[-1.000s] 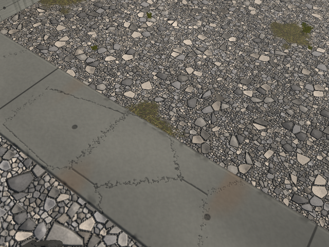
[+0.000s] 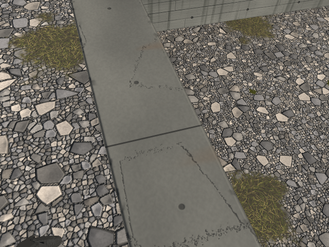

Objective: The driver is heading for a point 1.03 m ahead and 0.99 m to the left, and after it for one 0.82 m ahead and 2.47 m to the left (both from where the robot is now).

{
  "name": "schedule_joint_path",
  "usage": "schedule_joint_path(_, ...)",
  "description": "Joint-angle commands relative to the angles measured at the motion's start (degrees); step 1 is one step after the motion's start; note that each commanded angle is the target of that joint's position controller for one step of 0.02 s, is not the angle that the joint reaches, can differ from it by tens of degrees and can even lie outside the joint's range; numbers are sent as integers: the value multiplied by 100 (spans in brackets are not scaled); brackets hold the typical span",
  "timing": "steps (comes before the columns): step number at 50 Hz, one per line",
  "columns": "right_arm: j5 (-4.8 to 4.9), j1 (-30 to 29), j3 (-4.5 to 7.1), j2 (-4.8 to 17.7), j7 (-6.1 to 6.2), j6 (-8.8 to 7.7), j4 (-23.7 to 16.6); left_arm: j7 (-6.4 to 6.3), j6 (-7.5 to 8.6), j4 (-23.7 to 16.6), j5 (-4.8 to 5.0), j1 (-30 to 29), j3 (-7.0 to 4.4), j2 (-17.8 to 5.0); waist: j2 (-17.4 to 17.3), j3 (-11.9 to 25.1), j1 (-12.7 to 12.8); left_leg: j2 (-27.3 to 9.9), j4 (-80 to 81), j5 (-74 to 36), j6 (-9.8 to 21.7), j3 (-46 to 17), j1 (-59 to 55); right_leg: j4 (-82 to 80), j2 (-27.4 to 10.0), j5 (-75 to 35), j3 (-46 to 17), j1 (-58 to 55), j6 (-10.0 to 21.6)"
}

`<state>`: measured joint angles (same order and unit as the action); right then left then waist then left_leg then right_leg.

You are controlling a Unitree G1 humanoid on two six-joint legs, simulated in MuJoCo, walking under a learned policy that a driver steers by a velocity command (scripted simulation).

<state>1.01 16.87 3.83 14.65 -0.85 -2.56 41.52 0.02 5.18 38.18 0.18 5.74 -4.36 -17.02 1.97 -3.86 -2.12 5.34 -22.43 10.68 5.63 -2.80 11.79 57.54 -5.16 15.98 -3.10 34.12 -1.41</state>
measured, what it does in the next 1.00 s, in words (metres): walks ahead, turning left: right foot, then left foot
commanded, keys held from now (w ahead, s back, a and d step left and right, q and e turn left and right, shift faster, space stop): w+q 0.06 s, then w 0.50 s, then w+q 0.44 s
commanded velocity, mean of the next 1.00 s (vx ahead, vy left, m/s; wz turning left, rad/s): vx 0.50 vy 0.00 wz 0.32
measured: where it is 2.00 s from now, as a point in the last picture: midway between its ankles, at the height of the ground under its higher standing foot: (84, 137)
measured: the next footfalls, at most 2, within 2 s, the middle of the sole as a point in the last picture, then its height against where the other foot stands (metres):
right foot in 0.26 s outside the picture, level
left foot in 0.78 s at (117, 221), level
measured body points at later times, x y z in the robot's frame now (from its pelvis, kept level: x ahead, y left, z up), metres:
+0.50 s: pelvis +0.28 -0.04 +0.00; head +0.29 -0.05 +0.45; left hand +0.29 +0.22 -0.12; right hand +0.47 -0.27 -0.10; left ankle +0.31 +0.11 -0.67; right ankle +0.29 -0.14 -0.74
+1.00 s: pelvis +0.53 +0.09 +0.00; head +0.55 +0.11 +0.45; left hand +0.61 +0.39 -0.10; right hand +0.69 -0.16 -0.11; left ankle +0.52 +0.16 -0.74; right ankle +0.64 -0.06 -0.67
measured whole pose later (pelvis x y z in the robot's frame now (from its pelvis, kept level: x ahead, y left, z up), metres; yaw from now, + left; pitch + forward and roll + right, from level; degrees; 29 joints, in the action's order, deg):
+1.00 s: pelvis +0.53 +0.09 +0.00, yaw +18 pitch +2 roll -1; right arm 0.2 17.8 3.3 15.1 -0.6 -2.4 43.6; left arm 0.1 4.7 38.3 -0.7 10.0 -2.8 -16.6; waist 2.1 -1.4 -1.9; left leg 5.4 -21.7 9.6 5.4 -3.2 13.6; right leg 57.5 -4.3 14.5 -2.2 35.6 -2.3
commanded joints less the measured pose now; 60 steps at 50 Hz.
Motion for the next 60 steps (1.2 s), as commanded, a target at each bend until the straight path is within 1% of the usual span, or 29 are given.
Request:
schedule_joint_path(1, 30, -239, 269, 1023, 158, -103, -361, -4, 1, -431, -52, -267, -39, -237, -460, 350, 100, -1263, 946, -1320, 969, -1214, -26, -982, 120, -1089, 65, 56, -217)
schedule_joint_path(4, 53, -109, 259, 992, 207, -42, -297, 63, 22, -592, -8, -758, 12, -101, -669, 225, -80, -1075, 861, -780, 776, -1074, 250, -2099, 413, -2026, 136, -398, -263)
schedule_joint_path(8, 99, 250, 244, 900, 215, -4, -68, 182, 110, -707, 84, -982, -49, -197, -800, 249, -196, -1448, 496, -688, 656, -1438, -379, -2702, 409, -2031, -16, -576, -59)
schedule_joint_path(10, 41, 191, 234, 879, 241, 9, -39, 219, 147, -665, 127, -731, -133, -336, -881, 266, -23, -1575, 220, -1067, 572, -1598, -645, -2867, 442, -1596, 52, -832, 129)
schedule_joint_path(12, -2, 28, 188, 767, 246, 51, -88, 204, 182, -451, 46, 78, -241, -444, -792, 667, 421, -1205, -747, -2286, 359, -1366, -579, -3163, 574, -1527, 290, -2040, 426)
schedule_joint_path(13, -136, -29, 71, 522, 224, 84, -211, 195, 218, -317, -55, 992, -266, -610, -318, 1464, 797, -883, -2164, -1699, 153, -1151, 48, -3008, -178, -1991, -463, -3502, 818)
schedule_joint_path(14, -88, 965, -47, 125, 219, 68, -140, 199, 210, -167, -117, 1617, -355, -1032, 1201, 2258, 526, 24, -4226, 1125, -334, -636, 1859, -3181, -1439, -1592, -2703, -5441, 1806)
schedule_joint_path(15, 91, 1118, -19, 499, 150, 43, -1, 274, 165, 64, 75, 1948, -327, -805, 1623, 2388, 619, -48, -5208, 2346, -391, -701, 3008, -3951, -1803, 657, -4278, -5711, 2131)
schedule_joint_path(16, 126, 364, 100, 918, 116, 29, -84, 251, 136, 3, 126, 1577, -219, -432, 740, 1350, 761, -361, -5604, 1877, -371, -722, 3464, -4135, -1560, 1462, -3693, -4908, 1846)
schedule_joint_path(17, 80, -281, 73, 863, 96, -6, -281, 216, 68, -48, 99, 1230, -138, -322, 91, 820, 699, -558, -5566, 1383, -324, -487, 3441, -4203, -1374, 1210, -2999, -4071, 1629)
schedule_joint_path(18, -4, -564, 54, 735, 64, -49, -371, 210, 44, -47, 42, 1009, -70, -249, -118, 434, 563, -742, -5254, 1063, -310, -406, 3313, -4379, -1159, 641, -2503, -3357, 1567)
schedule_joint_path(20, -21, -362, 30, 519, 75, -57, -357, 181, 71, -2, 3, 834, 14, -125, 238, 414, 252, -1008, -4710, 766, -321, -334, 2724, -4626, -778, -15, -1798, -2701, 1377)
schedule_joint_path(22, -26, -220, -9, 392, 87, -24, -272, 172, 109, 72, 35, 890, 26, -132, 358, 431, 186, -1045, -4369, 622, -406, -180, 2610, -4776, -650, -481, -1383, -2482, 1453)
schedule_joint_path(25, -57, -837, -102, 258, 68, -41, -424, 130, 79, 127, -11, 1068, -11, -417, 134, 286, 310, -1156, -3269, -5, -524, -104, 2779, -4967, -716, -950, -1003, -2429, 1550)
schedule_joint_path(28, -63, -1295, -172, 135, 10, -100, -451, 95, 5, 195, 45, 1285, -26, -587, 185, 233, 500, -1073, -2159, -783, -582, 61, 2461, -5008, -615, -1235, -558, -2464, 1411)
schedule_joint_path(35, 42, -1979, -155, 296, -127, -83, -656, 53, -157, 592, 106, 1792, -132, -786, 248, 0, 711, -917, -1085, -716, -302, 236, 2367, -4767, -1004, -1613, 45, -3521, 1056)
schedule_joint_path(37, 32, -1591, -55, 502, -198, -118, -613, 14, -264, 572, 120, 1593, -174, -862, 326, 248, 438, -692, -837, -402, -73, 396, 1736, -4134, -1024, -3119, 298, -3771, 908)
schedule_joint_path(38, -16, -908, 79, 712, -191, -132, -419, -40, -319, 510, 113, 1466, -175, -865, 263, 635, 93, -428, -617, -463, 71, 581, 844, -3181, -779, -4120, 622, -3682, 753)
schedule_joint_path(39, 5, 38, 265, 1127, -130, -143, -199, -112, -336, 380, 43, 1500, -137, -748, -1, 1313, -255, -642, -780, -689, 284, 87, -754, -1815, -552, -3813, 895, -2834, 495)
schedule_joint_path(40, -14, 762, 436, 1836, -72, -99, -105, -90, -232, 66, -101, 1832, 64, -279, -1264, 2079, -247, -2027, -532, 91, 1295, -2570, -2958, 585, 326, -1572, 1076, -417, -27)
schedule_joint_path(41, 92, 963, 358, 1545, -120, -101, -8, -63, -93, 121, -69, 1658, 135, -174, -1586, 2356, -364, -2433, 465, 865, 1645, -4125, -3430, 1615, 876, 1562, 204, 826, -89)
schedule_joint_path(42, 12, 727, 240, 1189, -116, -96, -24, 36, 42, -4, 141, 1261, 47, -541, -1275, 1626, -422, -2285, 564, 1235, 1413, -3501, -2970, 1893, 517, 1265, -100, 1486, 43)
schedule_joint_path(43, -41, 354, 192, 1018, -104, -91, -124, 65, 127, -104, 193, 884, 58, -547, -938, 1128, -316, -2055, 584, 927, 1272, -2823, -2195, 1634, 273, 759, -25, 1437, 143)
schedule_joint_path(44, -61, -6, 156, 905, -90, -77, -185, 45, 167, -170, 53, 686, 46, -537, -541, 816, -129, -1859, 671, 392, 1159, -2376, -1435, 1165, 97, 393, -11, 1150, 143)
schedule_joint_path(45, -97, -263, 103, 753, -64, -87, -263, 18, 146, -203, -63, 670, 3, -543, -522, 727, 82, -1685, 787, -229, 1089, -2056, -877, 797, -41, 146, -58, 714, 114)
schedule_joint_path(47, -97, -503, 98, 717, 12, -97, -360, 8, 55, -248, -90, 827, 5, -435, -668, 723, 331, -1534, 953, -914, 1143, -1798, -300, 434, -53, 15, -26, 278, -27)
schedule_joint_path(51, -35, -324, 175, 923, 162, -86, -267, -38, -34, -458, -128, 227, 110, -141, -546, 443, 225, -1144, 964, -1358, 988, -1162, 413, -995, 191, -1095, 152, 3, -226)
schedule_joint_path(56, 46, 270, 245, 1036, 253, 6, -46, 33, 58, -763, 24, -667, 124, -136, -569, 348, -86, -1163, 613, -906, 738, -1514, 262, -2481, 549, -1950, -59, -434, -201)
schedule_joint_path(60, 12, 347, 265, 990, 285, 128, -73, 106, 145, -857, 112, -720, 42, -317, -610, 350, 21, -1294, -34, -640, 588, -2150, -306, -3021, 590, -1282, -171, -773, 17)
